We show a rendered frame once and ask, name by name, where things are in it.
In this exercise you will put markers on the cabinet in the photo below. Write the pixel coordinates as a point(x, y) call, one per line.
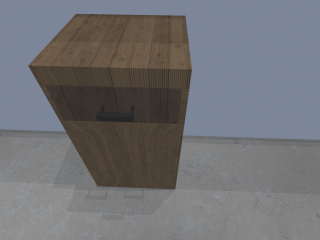
point(122, 50)

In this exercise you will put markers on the handle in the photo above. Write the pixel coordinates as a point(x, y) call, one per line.
point(115, 116)

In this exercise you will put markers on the drawer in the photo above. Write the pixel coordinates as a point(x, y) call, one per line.
point(151, 105)

